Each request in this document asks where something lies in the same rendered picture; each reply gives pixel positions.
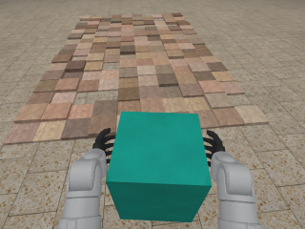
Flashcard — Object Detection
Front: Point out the robot right forearm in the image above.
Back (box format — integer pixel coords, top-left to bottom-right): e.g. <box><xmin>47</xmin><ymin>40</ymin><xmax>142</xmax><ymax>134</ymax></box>
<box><xmin>211</xmin><ymin>151</ymin><xmax>263</xmax><ymax>229</ymax></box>

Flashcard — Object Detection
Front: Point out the robot left forearm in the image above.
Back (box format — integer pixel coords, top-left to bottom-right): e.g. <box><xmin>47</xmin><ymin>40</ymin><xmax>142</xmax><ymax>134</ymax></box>
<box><xmin>57</xmin><ymin>148</ymin><xmax>107</xmax><ymax>229</ymax></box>

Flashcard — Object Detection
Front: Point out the robot left hand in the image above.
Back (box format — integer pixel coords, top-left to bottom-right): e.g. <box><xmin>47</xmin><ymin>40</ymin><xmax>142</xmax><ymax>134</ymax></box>
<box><xmin>92</xmin><ymin>128</ymin><xmax>116</xmax><ymax>164</ymax></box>

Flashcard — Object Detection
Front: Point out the robot right hand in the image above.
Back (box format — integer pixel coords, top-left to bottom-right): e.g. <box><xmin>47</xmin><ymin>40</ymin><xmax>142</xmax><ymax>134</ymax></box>
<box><xmin>202</xmin><ymin>130</ymin><xmax>226</xmax><ymax>167</ymax></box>

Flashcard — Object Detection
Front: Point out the carton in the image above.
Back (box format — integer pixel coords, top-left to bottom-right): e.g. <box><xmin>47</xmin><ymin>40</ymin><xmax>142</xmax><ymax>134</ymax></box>
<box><xmin>106</xmin><ymin>111</ymin><xmax>212</xmax><ymax>222</ymax></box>

